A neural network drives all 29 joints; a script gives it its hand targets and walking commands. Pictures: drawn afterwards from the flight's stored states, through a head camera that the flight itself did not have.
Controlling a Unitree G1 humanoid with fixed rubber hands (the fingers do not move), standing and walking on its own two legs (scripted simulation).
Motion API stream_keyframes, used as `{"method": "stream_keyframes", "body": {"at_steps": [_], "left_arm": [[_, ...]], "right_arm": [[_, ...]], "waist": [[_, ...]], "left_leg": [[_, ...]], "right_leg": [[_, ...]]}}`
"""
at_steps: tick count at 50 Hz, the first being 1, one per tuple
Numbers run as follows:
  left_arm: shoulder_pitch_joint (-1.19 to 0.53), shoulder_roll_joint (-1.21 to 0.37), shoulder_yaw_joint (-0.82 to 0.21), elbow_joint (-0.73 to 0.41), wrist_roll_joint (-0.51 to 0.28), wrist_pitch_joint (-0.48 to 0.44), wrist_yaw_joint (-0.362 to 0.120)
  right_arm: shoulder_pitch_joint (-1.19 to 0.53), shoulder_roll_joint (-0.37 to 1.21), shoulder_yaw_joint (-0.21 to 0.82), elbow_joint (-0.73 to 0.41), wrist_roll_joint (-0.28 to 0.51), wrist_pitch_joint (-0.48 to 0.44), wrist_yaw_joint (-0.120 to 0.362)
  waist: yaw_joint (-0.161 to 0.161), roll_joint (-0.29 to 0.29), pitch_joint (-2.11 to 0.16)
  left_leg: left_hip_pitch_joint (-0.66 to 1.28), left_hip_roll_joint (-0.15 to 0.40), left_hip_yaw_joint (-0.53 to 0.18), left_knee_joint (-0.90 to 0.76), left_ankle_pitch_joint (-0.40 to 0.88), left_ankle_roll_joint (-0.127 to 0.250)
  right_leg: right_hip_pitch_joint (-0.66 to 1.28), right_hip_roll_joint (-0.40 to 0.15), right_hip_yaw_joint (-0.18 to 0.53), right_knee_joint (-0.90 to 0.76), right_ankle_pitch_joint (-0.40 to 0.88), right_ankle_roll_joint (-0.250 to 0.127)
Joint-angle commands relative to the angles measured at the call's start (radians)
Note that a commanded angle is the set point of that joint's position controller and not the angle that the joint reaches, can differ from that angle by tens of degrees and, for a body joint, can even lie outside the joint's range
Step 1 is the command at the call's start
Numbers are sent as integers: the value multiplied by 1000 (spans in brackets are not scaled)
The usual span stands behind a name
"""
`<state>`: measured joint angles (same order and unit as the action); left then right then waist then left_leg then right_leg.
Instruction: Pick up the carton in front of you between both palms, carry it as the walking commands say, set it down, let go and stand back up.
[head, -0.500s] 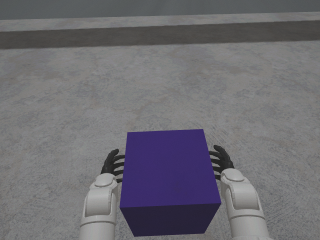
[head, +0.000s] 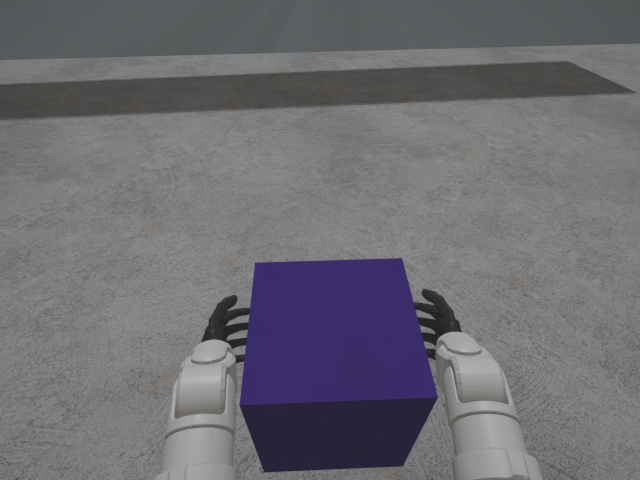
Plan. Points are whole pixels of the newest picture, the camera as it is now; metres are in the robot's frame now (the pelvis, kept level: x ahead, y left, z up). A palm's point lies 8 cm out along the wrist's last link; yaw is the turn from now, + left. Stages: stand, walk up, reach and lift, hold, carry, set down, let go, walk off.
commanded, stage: hold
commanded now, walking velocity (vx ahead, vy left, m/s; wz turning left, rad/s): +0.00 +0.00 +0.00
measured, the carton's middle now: (331, 367) +0.31 +0.00 -0.03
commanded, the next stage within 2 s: set down in 0.10 s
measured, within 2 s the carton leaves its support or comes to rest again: neither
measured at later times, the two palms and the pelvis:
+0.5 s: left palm (224, 336) +0.35 +0.16 +0.00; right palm (425, 330) +0.35 -0.14 +0.00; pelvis +0.00 +0.01 -0.01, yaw -3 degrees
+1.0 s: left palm (230, 377) +0.39 +0.18 -0.19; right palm (388, 368) +0.40 -0.12 -0.19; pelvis -0.02 -0.01 -0.12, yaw -4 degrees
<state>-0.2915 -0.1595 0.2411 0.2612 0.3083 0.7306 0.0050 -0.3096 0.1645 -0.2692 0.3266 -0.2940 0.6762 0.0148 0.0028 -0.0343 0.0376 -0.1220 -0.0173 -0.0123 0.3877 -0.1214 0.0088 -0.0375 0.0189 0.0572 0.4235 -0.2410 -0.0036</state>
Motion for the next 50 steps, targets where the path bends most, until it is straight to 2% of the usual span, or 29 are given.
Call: {"method": "stream_keyframes", "body": {"at_steps": [1,7,10,14,17,20,23,26,32,37,39,42,46,50], "left_arm": [[-494,-952,-525,12,-265,-35,-269],[-526,-969,-500,56,-258,-32,-274],[-567,-976,-456,104,-241,-39,-268],[-660,-944,-339,216,-182,-71,-255],[-715,-874,-214,292,-112,-110,-233],[-713,-762,-89,340,-31,-161,-207],[-671,-654,-18,355,33,-235,-191],[-633,-619,-32,350,37,-342,-193],[-696,-692,-209,335,-46,-554,-212],[-773,-732,-359,272,-124,-620,-229],[-793,-730,-380,254,-141,-614,-239],[-814,-730,-373,264,-145,-584,-258],[-867,-730,-310,312,-118,-520,-290],[-934,-740,-253,356,-98,-466,-305]], "right_arm": [[-487,931,486,24,234,-30,254],[-541,934,463,55,228,-31,267],[-599,923,428,95,209,-42,275],[-697,894,320,205,141,-80,270],[-743,852,206,288,64,-116,240],[-727,775,91,337,-15,-159,196],[-672,700,24,357,-65,-221,160],[-638,683,49,343,-53,-323,143],[-684,776,250,317,40,-537,106],[-769,849,448,239,133,-601,78],[-790,857,486,218,153,-593,72],[-812,872,498,219,159,-558,75],[-877,872,440,260,141,-495,104],[-968,862,374,305,125,-449,129]], "waist": [[-6,21,-177],[3,46,-178],[12,54,-169],[20,57,-135],[24,51,-100],[37,40,-79],[51,30,-120],[58,22,-226],[61,15,-558],[89,21,-941],[97,15,-1028],[107,-1,-1034],[118,-11,-938],[123,-12,-910]], "left_leg": [[271,-52,-64,-31,-112,-11],[265,-34,-83,-51,-154,-18],[253,-25,-94,-56,-191,-20],[217,-16,-101,-38,-255,-16],[159,-21,-95,1,-271,-9],[84,-36,-78,51,-204,-3],[11,-51,-56,118,-48,-1],[-52,-62,-47,198,121,-4],[-175,-86,-43,382,344,-4],[-259,-91,-27,539,479,-14],[-324,-93,-18,583,467,-19],[-473,-100,0,625,353,-18],[-643,-104,15,673,160,-12],[-737,-105,21,727,68,-16]], "right_leg": [[-278,25,49,-151,-101,-48],[-277,36,41,-128,-100,-49],[-284,43,34,-108,-115,-51],[-321,51,29,-61,-149,-52],[-368,56,30,-20,-167,-48],[-420,65,30,17,-139,-37],[-481,78,24,62,-59,-22],[-546,97,15,116,40,-9],[-669,118,17,273,230,20],[-748,126,14,425,378,51],[-777,129,13,467,385,59],[-838,135,5,515,309,61],[-996,147,-13,569,102,53],[-1132,162,-38,636,-16,45]]}}
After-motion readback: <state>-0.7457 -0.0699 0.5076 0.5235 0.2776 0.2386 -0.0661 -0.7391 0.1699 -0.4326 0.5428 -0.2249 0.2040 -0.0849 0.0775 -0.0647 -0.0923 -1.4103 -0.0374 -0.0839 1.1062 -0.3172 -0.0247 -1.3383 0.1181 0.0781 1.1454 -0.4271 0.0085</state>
